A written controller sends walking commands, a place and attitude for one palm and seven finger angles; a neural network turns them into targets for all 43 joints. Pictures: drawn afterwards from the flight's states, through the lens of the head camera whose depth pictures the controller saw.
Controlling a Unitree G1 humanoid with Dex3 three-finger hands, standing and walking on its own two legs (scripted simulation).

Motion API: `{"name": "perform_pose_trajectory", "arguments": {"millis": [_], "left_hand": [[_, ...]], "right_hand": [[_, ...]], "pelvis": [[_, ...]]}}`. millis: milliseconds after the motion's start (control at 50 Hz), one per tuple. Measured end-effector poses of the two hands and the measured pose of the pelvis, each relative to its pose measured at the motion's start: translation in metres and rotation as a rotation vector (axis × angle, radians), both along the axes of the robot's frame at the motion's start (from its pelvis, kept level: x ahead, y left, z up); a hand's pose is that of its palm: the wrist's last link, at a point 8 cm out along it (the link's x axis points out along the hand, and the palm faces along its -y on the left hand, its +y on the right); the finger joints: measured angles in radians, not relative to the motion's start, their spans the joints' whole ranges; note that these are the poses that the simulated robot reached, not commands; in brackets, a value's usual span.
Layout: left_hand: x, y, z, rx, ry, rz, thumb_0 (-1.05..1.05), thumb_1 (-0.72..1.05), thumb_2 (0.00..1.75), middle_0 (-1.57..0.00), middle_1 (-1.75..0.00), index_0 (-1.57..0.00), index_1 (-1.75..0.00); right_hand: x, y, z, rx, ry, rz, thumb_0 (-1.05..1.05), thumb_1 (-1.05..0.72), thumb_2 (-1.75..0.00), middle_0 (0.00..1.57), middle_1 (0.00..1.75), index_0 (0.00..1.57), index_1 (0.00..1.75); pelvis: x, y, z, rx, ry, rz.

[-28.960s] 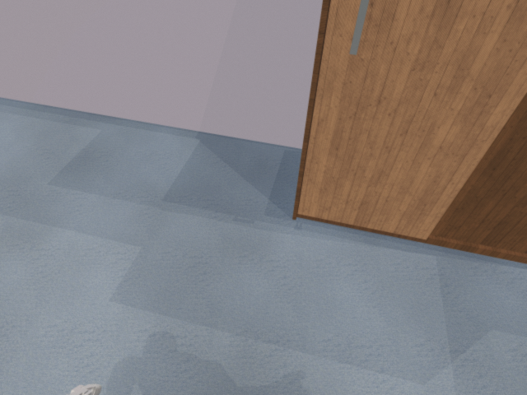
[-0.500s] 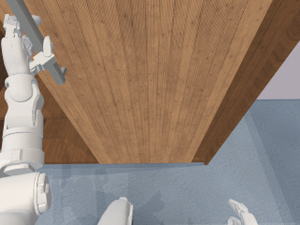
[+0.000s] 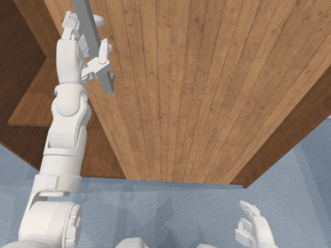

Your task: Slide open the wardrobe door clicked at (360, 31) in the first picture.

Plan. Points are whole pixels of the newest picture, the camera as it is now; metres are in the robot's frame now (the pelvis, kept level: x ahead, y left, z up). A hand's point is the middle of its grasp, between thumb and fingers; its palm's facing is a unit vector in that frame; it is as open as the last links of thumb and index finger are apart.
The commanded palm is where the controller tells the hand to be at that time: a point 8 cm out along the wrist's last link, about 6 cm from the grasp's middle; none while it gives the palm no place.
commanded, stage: stop walking and hold the door there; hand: left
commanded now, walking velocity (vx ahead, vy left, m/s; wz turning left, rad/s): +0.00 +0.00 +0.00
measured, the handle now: (96, 39) +0.46 +0.19 +0.23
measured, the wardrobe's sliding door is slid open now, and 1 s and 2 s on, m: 0.48 0.47 0.47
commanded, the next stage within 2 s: loosen the grip on the handle in 0.38 s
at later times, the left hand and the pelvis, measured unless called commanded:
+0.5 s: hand (105, 59) +0.42 +0.16 +0.22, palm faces +0.22 -0.96 -0.15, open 6.6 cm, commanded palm +0.39 +0.21 +0.21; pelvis -0.01 -0.01 +0.01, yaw -2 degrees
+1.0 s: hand (99, 60) +0.42 +0.17 +0.21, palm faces +0.21 -0.97 -0.12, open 14.1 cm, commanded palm +0.38 +0.22 +0.21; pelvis -0.04 -0.02 +0.00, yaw -5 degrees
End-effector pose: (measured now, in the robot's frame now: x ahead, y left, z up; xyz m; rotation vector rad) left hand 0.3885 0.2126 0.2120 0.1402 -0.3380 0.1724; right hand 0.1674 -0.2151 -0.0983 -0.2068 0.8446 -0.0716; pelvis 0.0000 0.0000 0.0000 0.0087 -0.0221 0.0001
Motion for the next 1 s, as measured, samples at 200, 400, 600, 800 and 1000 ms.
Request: {"name": "perform_pose_trajectory", "arguments": {"millis": [200, 400, 600, 800, 1000], "left_hand": [[-0.003, -0.004, 0.002, 0.0, 0.042, 0.019, -0.04, 0.74, 0.8, -0.45, -1.4, -0.16, -1.36], [-0.005, -0.005, 0.004, 0.01, 0.068, 0.046, -0.04, 0.74, 0.78, -0.45, -1.4, -0.16, -1.34], [0.0, 0.009, 0.01, -0.061, 0.131, 0.021, -0.02, 0.56, 0.72, -0.52, -1.41, -0.28, -1.37], [-0.008, 0.009, 0.006, -0.007, 0.083, 0.092, 0.0, -0.09, 0.42, -0.46, -1.38, -0.26, -1.31], [0.0, 0.009, -0.001, -0.001, 0.044, 0.02, 0.0, -0.49, 0.23, -0.42, -1.32, -0.27, -1.24]], "right_hand": [[0.001, -0.009, 0.016, 0.001, -0.046, -0.004, 0.01, -0.9, -0.89, 0.2, 0.3, 0.2, 0.3], [-0.026, -0.036, 0.01, -0.037, 0.009, -0.111, 0.01, -0.9, -0.89, 0.2, 0.3, 0.2, 0.3], [-0.067, -0.052, 0.018, -0.057, -0.008, -0.118, 0.01, -0.9, -0.89, 0.2, 0.3, 0.2, 0.3], [-0.138, -0.07, 0.009, -0.076, 0.018, -0.163, 0.01, -0.9, -0.89, 0.2, 0.3, 0.2, 0.3], [-0.185, -0.071, -0.001, -0.094, 0.121, -0.264, 0.02, -0.9, -0.89, 0.2, 0.3, 0.2, 0.3]], "pelvis": [[-0.002, -0.006, 0.006, -0.012, 0.009, -0.029], [-0.003, -0.01, 0.006, -0.007, 0.016, -0.027], [-0.019, -0.016, 0.008, -0.003, 0.034, -0.01], [-0.047, -0.02, 0.0, -0.006, 0.051, -0.023], [-0.044, -0.017, -0.002, -0.01, 0.063, -0.085]]}}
